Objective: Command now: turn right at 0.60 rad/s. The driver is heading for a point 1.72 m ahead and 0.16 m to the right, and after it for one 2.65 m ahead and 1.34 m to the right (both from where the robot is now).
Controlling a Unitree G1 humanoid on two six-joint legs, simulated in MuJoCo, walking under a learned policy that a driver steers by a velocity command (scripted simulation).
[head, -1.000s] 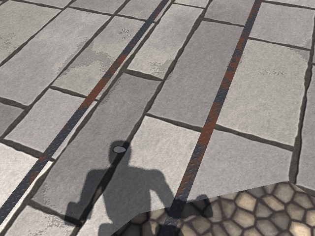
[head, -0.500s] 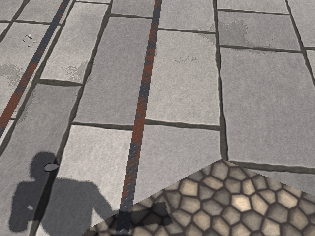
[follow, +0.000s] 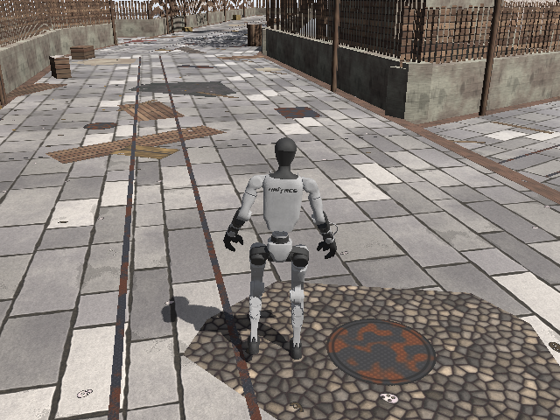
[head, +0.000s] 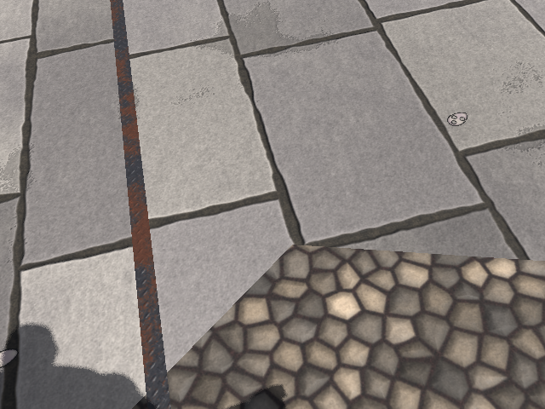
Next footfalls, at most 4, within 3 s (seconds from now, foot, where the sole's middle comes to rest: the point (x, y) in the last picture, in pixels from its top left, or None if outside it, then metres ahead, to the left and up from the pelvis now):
0.38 left None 0.09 0.12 -0.77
0.74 right None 0.01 -0.11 -0.77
1.16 left None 0.41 0.01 -0.77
1.70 right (426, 323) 0.63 -0.30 -0.77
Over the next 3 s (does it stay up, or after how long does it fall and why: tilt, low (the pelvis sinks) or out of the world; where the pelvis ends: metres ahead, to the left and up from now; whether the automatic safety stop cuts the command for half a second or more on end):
stays up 1.20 -0.28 0.01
